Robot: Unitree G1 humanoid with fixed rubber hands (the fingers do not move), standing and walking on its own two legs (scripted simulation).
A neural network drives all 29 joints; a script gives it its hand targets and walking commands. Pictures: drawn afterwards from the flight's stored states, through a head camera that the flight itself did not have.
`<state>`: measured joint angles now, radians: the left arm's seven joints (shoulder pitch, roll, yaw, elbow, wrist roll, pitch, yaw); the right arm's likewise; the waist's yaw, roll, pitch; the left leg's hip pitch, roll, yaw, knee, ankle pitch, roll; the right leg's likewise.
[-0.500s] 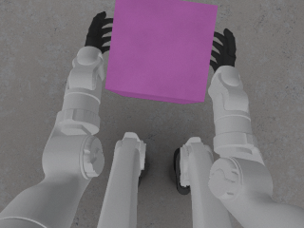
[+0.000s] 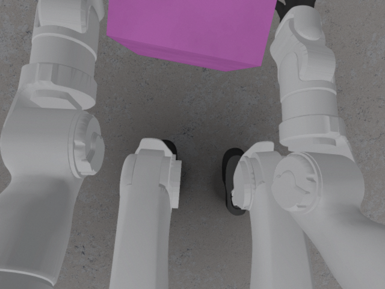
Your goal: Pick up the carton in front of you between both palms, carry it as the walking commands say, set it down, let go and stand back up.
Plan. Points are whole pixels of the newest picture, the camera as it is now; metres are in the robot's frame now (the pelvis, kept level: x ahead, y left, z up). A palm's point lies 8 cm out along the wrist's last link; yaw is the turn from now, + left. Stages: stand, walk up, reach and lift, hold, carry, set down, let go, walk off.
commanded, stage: set down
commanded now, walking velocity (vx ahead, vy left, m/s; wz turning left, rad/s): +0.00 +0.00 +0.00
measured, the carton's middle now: out of the picture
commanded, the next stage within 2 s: none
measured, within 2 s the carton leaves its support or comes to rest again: rests again in 0.46 s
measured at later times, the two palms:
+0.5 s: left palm out of the picture +0.56 +0.22 -0.21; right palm (282, 12) +0.54 -0.08 -0.21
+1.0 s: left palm out of the picture +0.56 +0.22 -0.22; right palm (285, 12) +0.54 -0.09 -0.22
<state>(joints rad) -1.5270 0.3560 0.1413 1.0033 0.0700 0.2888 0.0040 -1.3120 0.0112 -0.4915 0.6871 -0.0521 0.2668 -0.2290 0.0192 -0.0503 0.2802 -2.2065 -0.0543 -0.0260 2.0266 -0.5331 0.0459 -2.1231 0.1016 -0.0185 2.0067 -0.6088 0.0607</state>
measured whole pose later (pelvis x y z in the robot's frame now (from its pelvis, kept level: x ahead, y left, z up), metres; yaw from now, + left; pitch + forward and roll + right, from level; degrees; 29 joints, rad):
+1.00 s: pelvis -0.01 +0.00 -0.06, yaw -1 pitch +31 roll -5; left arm -1.67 0.46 0.20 1.17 0.11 0.26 -0.14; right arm -1.52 -0.09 -0.50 0.96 -0.07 0.22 -0.11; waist 0.03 -0.07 0.50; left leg -2.21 0.00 0.00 2.25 -0.57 0.07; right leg -2.15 0.15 -0.02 2.22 -0.62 0.08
